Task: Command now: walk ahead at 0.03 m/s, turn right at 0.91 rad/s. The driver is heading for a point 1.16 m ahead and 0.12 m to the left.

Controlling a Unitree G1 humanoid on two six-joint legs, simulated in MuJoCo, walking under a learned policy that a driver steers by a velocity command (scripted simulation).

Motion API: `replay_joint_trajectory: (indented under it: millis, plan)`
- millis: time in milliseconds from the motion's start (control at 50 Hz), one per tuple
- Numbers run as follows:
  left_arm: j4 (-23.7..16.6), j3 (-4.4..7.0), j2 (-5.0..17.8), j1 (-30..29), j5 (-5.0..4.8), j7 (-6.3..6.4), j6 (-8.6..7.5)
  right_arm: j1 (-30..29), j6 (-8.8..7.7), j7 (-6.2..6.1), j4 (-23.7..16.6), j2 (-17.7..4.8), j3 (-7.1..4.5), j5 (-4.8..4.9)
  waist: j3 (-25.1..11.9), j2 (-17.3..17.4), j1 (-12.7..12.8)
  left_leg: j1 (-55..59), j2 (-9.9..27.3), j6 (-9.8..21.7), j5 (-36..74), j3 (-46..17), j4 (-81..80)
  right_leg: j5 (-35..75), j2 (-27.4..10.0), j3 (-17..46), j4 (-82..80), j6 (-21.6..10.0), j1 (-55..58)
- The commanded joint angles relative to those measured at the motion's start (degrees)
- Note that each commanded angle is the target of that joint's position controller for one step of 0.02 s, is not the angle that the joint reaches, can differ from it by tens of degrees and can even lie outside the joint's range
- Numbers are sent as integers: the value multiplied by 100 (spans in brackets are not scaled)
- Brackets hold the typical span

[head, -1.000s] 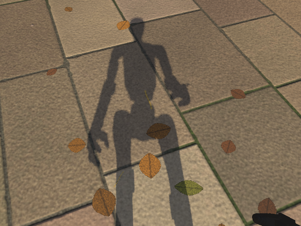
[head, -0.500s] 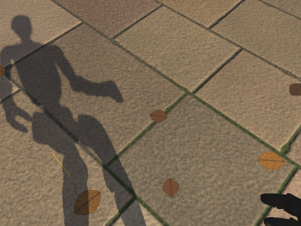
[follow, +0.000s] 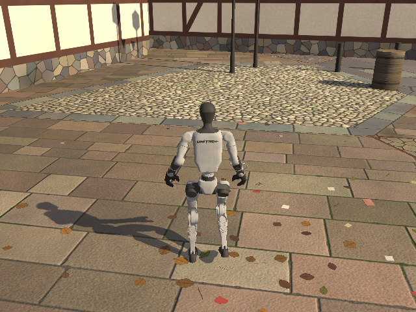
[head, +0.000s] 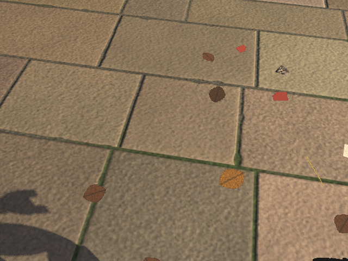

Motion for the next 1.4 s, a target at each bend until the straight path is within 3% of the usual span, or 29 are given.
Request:
replay_joint_trajectory:
  millis: [20,160,220,240,260,280,380,540,600,640,660,700,720,740,760,800,920,1040,1080,1120,1140,1160,1180,1200,1220,1240,1260,1300,1400]
  plan:
    - [-518,60,286,-179,8,1,-95,80,6,-53,-289,-945,-267,-29,-924,993,-177,1359,1515,1253,829,-1059,-922,78,-391,-287,-341,124,-469]
    - [-306,-27,143,42,116,-69,-117,2,48,193,-70,-1168,-340,209,-1130,1273,-73,1080,1712,1250,1010,-580,-680,2,-184,-655,-2701,-217,1189]
    - [-14,35,248,609,145,-110,-114,361,37,219,220,-939,-260,373,-1092,926,180,331,1436,571,577,-172,121,1354,-62,-549,-4755,-733,2718]
    - [-70,114,670,652,152,-47,-106,500,5,282,148,-504,-121,129,-1163,-507,-17,-789,866,-53,-1206,450,1451,2567,-1316,1115,-4989,-1153,3533]
    - [-177,179,1049,407,337,-47,-153,45,-26,217,-146,-602,-147,37,-1011,-1458,158,-1733,295,-344,-2824,297,2336,3058,-2392,2204,-5072,-2261,2908]
    - [-205,90,703,329,428,-54,-266,-235,-5,162,-123,-936,-249,92,-973,-906,371,-1608,416,-372,-2782,-179,3235,3000,-2188,1921,-5156,-2383,2620]
    - [-15,-176,-4,-437,264,1,-450,425,133,109,313,-716,-258,133,-921,-541,-134,-981,402,-567,-1361,-295,3495,3614,-1205,572,-4908,-1685,2277]
    - [410,-221,-126,-353,223,-30,-399,505,95,237,428,-470,-44,184,-853,-454,-99,639,352,-355,-365,-81,58,2678,-1166,657,-4629,-1587,2273]
    - [490,-46,238,192,338,59,-472,132,93,214,214,-1449,-268,212,-738,813,378,590,781,242,1703,-843,305,1191,-275,-101,-4142,-836,2068]
    - [344,-2,166,-263,316,129,-453,623,76,223,342,-1093,-259,347,-724,873,92,-32,819,764,-2435,-1511,-244,-863,37,-579,-3655,-628,2001]
    - [291,8,76,-274,218,105,-483,768,25,230,368,-1145,-272,343,-350,978,99,-556,979,938,-4081,-2087,-600,-1441,-29,-362,-3538,-715,1840]
    - [353,70,144,377,101,31,-709,55,-131,212,64,-1049,-239,418,118,1208,678,-2115,830,696,-3831,-2180,-755,-1444,-342,162,-4108,-976,2984]
    - [638,169,391,1205,178,47,-821,-666,-179,204,-270,-691,-151,424,-17,855,1135,-3155,359,146,-2862,-1322,71,-1519,-930,637,-4903,-1155,4253]
    - [882,331,773,1548,176,56,-888,-933,-205,226,-534,-203,-15,463,-231,-555,1115,-3758,126,-57,-1912,-504,2107,-2224,-2279,2383,-5923,-1595,4748]
    - [765,250,532,1173,242,93,-960,-710,-228,228,-551,-524,-84,374,-313,-321,843,-3834,639,70,-1945,-811,3541,-2261,-2726,3014,-5987,-1842,4315]
    - [537,78,53,528,131,75,-1033,16,-191,319,-427,-618,-158,415,-311,-197,320,-3829,836,130,-1416,-842,4367,-2003,-2401,2090,-6061,-1613,3920]
    - [745,157,413,692,251,53,-1041,-107,-74,474,-661,-467,-71,375,64,-213,362,-3394,1128,-221,-291,-429,4127,-194,-1881,-478,-6419,-1232,3269]
    - [966,252,725,857,174,-33,-926,-606,-85,672,-861,-397,34,409,515,-119,398,-2887,1107,194,-89,189,2736,480,-1870,-1775,-6531,-1037,3629]
    - [977,295,900,711,129,-105,-864,-451,-88,690,-814,-557,-21,432,435,-160,170,-1981,785,480,-422,658,2347,2218,-1776,-2195,-6136,-963,3612]
    - [985,357,1196,587,40,-158,-761,812,-70,611,-533,-1053,-301,538,-404,-490,-668,-23,-51,779,-962,1220,2392,5805,-1769,-2426,-4195,-916,3469]
    - [934,285,1073,556,42,-137,-787,2261,-27,545,-77,-1491,-574,533,-1152,-297,-1404,2255,-415,1072,-695,1015,1967,6225,-1655,-2395,-2454,-793,2416]
    - [891,-31,82,741,267,-99,-902,2844,34,457,357,-1876,-665,516,-961,1127,-1221,3580,288,1122,-972,-680,1647,802,-1156,-2015,-101,-411,362]
    - [497,-223,-409,1276,130,-112,-1136,2470,-98,453,109,-2301,-583,403,-2330,2592,-387,4289,1575,1969,-4004,-4565,-465,-1327,-181,-670,1864,-324,-987]
    - [459,-90,383,426,-211,-59,-1257,2381,-268,565,-29,-1595,-413,323,-2262,1128,-883,3985,1983,1567,-4466,-4922,-1390,-595,-390,103,2137,-514,-1297]
    - [379,-79,396,41,-383,-17,-1291,2297,-386,606,142,-1421,-371,264,-1320,886,-840,3194,2117,1440,-3982,-4415,-1456,-46,-466,-51,1993,-659,-1691]
    - [463,-157,186,13,-262,50,-1288,1947,-485,617,209,-1303,-319,230,-895,507,-591,2224,2076,1307,-3169,-3739,-1251,323,-789,64,1713,-766,-1457]
    - [543,-157,95,161,-139,54,-1219,1472,-544,625,215,-988,-233,116,-661,453,-265,1391,1853,1161,-2780,-3034,-1038,816,-1011,183,1419,-850,-1107]
    - [851,-108,31,740,-240,-65,-942,1078,-675,582,241,-517,-123,15,-482,826,87,616,1494,747,-1704,-1810,-1069,1484,-1199,420,1103,-862,-579]
    - [848,-123,-153,96,-161,-203,-726,1291,-826,362,472,-432,-108,-1,163,584,-28,665,847,102,803,359,-1730,2778,-751,158,-408,-749,-980]
Keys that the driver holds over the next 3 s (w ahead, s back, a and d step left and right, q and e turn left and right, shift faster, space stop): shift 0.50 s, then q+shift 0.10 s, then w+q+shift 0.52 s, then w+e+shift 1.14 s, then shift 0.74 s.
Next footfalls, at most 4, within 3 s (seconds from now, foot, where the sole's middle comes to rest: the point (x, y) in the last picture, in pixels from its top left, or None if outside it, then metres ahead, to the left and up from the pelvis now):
0.22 right None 0.03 -0.14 -0.77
0.56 left None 0.06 0.10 -0.77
1.14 left None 0.33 0.25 -0.77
1.64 right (112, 181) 0.76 0.28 -0.77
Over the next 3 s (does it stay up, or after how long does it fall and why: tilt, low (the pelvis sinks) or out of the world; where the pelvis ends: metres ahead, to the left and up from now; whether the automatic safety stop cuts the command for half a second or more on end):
stays up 1.38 0.21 0.00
